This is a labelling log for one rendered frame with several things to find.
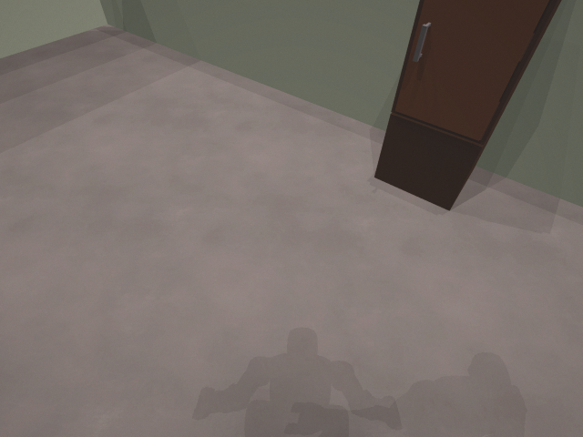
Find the cupboard door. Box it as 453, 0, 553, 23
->
395, 0, 549, 141

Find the handle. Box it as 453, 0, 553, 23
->
413, 23, 431, 62

